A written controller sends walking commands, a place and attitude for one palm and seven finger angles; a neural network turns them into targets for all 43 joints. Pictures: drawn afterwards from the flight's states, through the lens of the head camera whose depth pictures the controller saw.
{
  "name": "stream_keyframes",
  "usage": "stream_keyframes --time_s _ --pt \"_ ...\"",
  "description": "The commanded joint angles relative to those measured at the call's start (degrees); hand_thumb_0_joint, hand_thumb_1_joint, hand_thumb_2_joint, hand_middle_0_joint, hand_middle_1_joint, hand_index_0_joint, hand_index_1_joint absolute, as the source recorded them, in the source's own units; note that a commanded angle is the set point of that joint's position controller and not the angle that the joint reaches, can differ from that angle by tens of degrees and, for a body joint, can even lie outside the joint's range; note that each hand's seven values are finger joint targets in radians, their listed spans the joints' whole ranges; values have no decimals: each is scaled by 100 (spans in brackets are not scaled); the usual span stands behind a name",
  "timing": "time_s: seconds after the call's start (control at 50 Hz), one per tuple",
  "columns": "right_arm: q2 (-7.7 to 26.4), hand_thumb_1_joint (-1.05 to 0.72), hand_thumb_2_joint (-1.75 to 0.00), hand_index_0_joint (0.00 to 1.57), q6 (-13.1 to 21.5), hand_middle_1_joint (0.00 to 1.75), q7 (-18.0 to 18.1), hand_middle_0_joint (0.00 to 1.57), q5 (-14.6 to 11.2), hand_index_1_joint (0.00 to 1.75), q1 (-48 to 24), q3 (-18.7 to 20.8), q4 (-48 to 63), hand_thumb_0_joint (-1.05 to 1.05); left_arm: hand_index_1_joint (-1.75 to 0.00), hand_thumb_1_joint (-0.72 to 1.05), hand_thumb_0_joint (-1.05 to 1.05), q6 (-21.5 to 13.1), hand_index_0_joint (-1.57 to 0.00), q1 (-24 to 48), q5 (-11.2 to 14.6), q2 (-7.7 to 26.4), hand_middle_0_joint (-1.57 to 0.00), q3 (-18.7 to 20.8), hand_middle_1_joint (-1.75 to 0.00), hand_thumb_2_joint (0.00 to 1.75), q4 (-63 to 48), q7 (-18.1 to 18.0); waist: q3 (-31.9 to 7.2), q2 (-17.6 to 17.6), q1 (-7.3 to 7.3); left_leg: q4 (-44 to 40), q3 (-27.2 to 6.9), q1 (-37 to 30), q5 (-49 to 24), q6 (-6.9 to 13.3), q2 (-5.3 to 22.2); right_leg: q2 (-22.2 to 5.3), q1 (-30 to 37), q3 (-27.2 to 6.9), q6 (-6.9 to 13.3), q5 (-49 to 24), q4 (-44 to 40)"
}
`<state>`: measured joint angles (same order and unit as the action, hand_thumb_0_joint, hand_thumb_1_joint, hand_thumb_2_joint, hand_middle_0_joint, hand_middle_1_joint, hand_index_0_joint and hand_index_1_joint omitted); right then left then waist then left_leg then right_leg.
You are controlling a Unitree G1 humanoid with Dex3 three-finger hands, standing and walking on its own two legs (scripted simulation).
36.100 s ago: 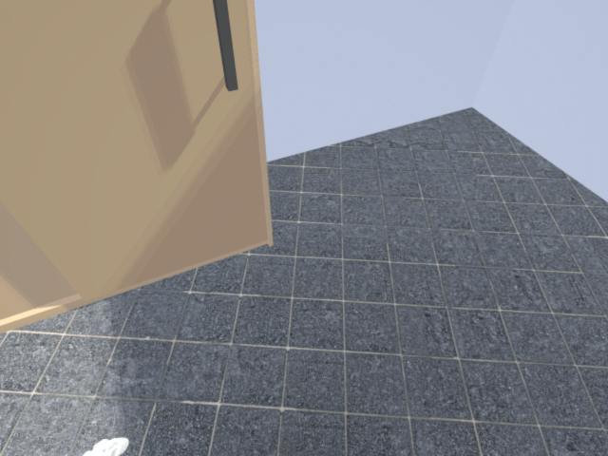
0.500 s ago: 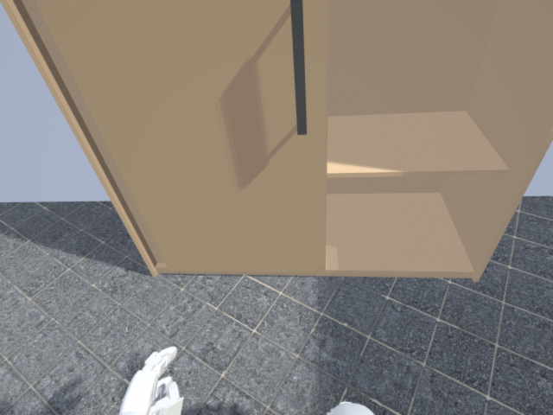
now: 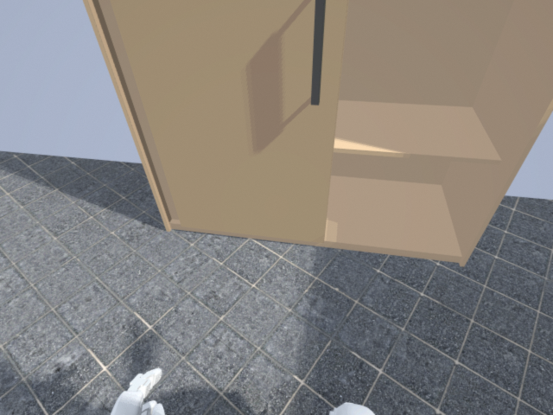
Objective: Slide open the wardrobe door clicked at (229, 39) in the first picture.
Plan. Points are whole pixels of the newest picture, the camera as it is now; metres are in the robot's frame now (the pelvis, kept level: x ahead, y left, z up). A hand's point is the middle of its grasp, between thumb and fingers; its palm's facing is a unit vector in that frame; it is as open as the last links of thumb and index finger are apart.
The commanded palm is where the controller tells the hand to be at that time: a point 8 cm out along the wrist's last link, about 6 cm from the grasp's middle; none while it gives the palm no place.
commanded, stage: stop stepping back and stand still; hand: right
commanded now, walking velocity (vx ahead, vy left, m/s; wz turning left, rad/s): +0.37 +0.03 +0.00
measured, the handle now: (318, 46) +1.04 -0.09 +0.17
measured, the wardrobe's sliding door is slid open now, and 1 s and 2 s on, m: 0.61 0.61 0.61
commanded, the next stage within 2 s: let the arm hang, fingers relaxed in 1.08 s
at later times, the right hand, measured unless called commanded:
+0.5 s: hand out of the picture +0.07 -0.29 +0.19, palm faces +0.55 +0.76 -0.35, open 7.4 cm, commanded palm +0.02 -0.32 +0.19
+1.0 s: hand out of the picture +0.05 -0.32 +0.17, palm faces +0.52 +0.74 -0.43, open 7.4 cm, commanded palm -0.01 -0.35 +0.19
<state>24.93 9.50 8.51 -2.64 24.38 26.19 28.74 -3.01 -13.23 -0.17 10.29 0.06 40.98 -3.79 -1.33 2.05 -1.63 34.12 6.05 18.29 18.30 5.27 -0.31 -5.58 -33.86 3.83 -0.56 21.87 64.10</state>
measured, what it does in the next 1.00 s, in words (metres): walks backwards: right foot, then left foot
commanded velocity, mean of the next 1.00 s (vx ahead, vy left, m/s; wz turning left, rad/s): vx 0.08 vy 0.03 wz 0.00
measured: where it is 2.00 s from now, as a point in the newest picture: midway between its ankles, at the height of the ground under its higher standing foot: outside the picture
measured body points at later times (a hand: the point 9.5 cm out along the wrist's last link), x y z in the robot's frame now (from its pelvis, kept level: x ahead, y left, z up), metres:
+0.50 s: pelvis -0.11 -0.02 +0.00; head -0.13 -0.02 +0.45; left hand +0.04 +0.22 -0.09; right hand +0.04 -0.33 +0.21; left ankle -0.04 +0.09 -0.73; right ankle -0.05 -0.15 -0.70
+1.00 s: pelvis -0.14 -0.04 +0.00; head -0.15 -0.04 +0.45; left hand +0.02 +0.18 -0.09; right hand +0.01 -0.36 +0.19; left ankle -0.08 +0.07 -0.73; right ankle -0.09 -0.15 -0.73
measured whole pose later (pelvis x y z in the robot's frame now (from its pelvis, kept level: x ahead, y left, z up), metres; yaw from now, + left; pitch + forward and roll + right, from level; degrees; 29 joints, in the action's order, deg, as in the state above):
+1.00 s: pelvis -0.14 -0.04 +0.00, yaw -2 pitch -4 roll +1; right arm 20.9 9.9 9.2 -1.0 27.7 23.7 23.5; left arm -5.2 -13.0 0.6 11.3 -0.4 37.8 -4.5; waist 2.2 -1.0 -0.6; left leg 32.0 2.1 16.1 13.8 0.2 -0.3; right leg -1.1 -16.1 2.3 1.2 13.1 32.6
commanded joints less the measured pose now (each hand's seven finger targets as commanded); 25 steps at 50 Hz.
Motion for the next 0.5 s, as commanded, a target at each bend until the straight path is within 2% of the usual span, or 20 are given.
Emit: stream_keyframes --time_s 0.0,0.02,0.04,0.06,0.08,0.1,0.12,0.14,0.18,0.2,0.22,0.24,0.26,0.28,0.3,0.32,0.38,0.42,0.46,0.48 --pt "802 -90 -90 20 305 30 163 20 19 30 -735 138 873 0 -30 90 0 -532 -20 680 -13 736 -20 185 -30 90 -1097 -196 -184 410 257 -1693 -1475 879 2624 416 1518 5 1770 302 178 440 -2006" --pt "792 -90 -90 20 325 30 184 20 16 30 -824 120 974 0 -30 90 0 -579 -20 617 -56 753 -20 165 -30 90 -1109 -218 -353 237 337 -1217 -1082 934 2598 241 1226 240 2360 537 213 432 -2664" --pt "792 -90 -90 20 345 30 182 20 -2 30 -912 120 1058 0 -30 90 0 -621 -20 547 -82 856 -20 180 -30 90 -1152 -231 -293 -279 415 -131 -721 1148 2395 38 805 162 2676 147 344 872 -3410" --pt "774 -90 -90 20 386 30 176 20 -11 30 -1031 149 1345 0 -30 90 0 -639 -20 582 -84 1108 -20 234 -30 90 -1244 -209 -43 -1970 416 1936 -130 1973 1771 -384 31 -942 2746 -2064 781 2562 -4848" --pt "1107 -90 -90 20 481 30 180 20 57 30 -1128 385 1573 0 -30 90 0 -626 -20 833 -47 1068 -20 225 -30 90 -1484 -167 284 -2394 266 3600 -293 1955 1121 -541 1 -1975 1721 -3412 1183 3033 -5961" --pt "1450 -90 -90 20 526 30 112 20 148 30 -676 891 1268 0 -30 90 0 -548 -20 920 -139 1034 -20 388 -30 90 -1395 -111 -268 -1626 -50 4349 -334 728 779 -470 -25 -1672 782 -2293 1032 1782 -5814" --pt "1086 -90 -90 20 530 30 45 20 105 30 -551 575 1412 0 -30 90 0 -550 -20 814 -50 906 -20 381 -30 90 -1334 36 39 -1561 138 4187 -288 941 600 -491 65 -1452 625 -2172 979 2595 -5716" --pt "971 -90 -90 20 527 30 29 20 85 30 -253 569 1337 0 -30 90 0 -539 -20 949 -21 961 -20 382 -30 90 -1361 94 266 -1866 97 3557 -257 756 569 -466 203 -1366 238 -1857 914 2859 -5749" --pt "859 -90 -90 20 460 30 84 20 61 30 56 508 1394 0 -30 90 0 -484 -20 1059 4 874 -20 328 -30 90 -1406 61 385 -2321 53 2016 143 -496 898 -359 25 -1055 -393 -1078 675 2776 -5555" --pt "953 -90 -90 20 440 30 130 20 56 30 107 541 1454 0 -30 90 0 -453 -20 982 -30 826 -20 308 -30 90 -1421 44 198 -2254 56 1243 340 -1172 1329 -282 -119 -948 -493 -890 520 2539 -5200" --pt "1010 -90 -90 20 373 30 175 20 42 30 316 637 1349 0 -30 90 0 -415 -20 908 -33 782 -20 314 -30 90 -1446 24 -9 -1813 -39 372 300 -1917 1592 -193 -255 -745 -716 -648 366 2298 -4299" --pt "968 -90 -90 20 293 30 157 20 73 30 354 598 1331 0 -30 90 0 -368 -20 860 -17 719 -20 333 -30 90 -1458 41 -2 -385 -145 -863 -336 -2030 1741 58 87 -78 -996 7 163 1852 -2438" --pt "1224 -90 -90 20 258 30 161 20 72 30 174 730 1380 0 -30 90 0 -339 -20 899 47 626 -20 383 -30 90 -1511 61 131 1880 -120 -2319 -3407 -1489 3089 833 1771 507 -1676 226 -33 1000 169" --pt "1315 -90 -90 20 319 30 182 20 -1 30 -191 863 1413 0 -30 90 0 -478 -20 883 42 852 -20 347 -30 90 -1455 -1 576 1250 132 -2812 -3985 -598 2236 955 2256 203 -1633 -511 -77 405 986" --pt "1520 -90 -90 20 424 30 178 20 13 30 -629 957 1575 0 -30 90 0 -510 -20 869 -64 739 -20 268 -30 90 -1237 5 178 476 212 -2777 -3798 14 3145 983 2282 -51 -1100 -581 -92 228 1182" --pt "1103 -90 -90 20 382 30 147 20 44 30 -478 688 1166 0 -30 90 0 -466 -20 693 -78 647 -20 272 -30 90 -1089 -11 240 94 278 -2536 -2955 334 3263 686 1831 -48 -609 -408 -38 -98 826" --pt "731 -90 -90 20 330 30 116 20 -6 30 -597 243 825 0 -30 90 0 -451 -20 697 33 717 -20 280 -30 90 -1052 -106 309 429 298 -2202 -1787 958 2472 437 1568 -141 757 -135 -1 -148 -662" --pt "735 -90 -90 20 328 30 208 20 55 30 -607 193 727 0 -30 90 0 -507 -20 714 -8 698 -20 228 -30 90 -1055 -190 19 531 209 -1892 -1407 872 2203 363 1442 63 1683 197 96 42 -1796" --pt "726 -90 -90 20 346 30 271 20 73 30 -716 154 900 0 -30 90 0 -587 -20 651 -60 728 -20 191 -30 90 -1067 -238 -147 151 240 -1276 -1065 702 1999 188 1130 342 2449 406 175 48 -2987" --pt "657 -90 -90 20 339 30 263 20 40 30 -568 116 897 0 -30 90 0 -627 -20 654 -41 836 -20 228 -30 90 -1151 -258 -37 -351 255 -654 -950 737 1771 -22 895 79 2496 -185 340 507 -3641"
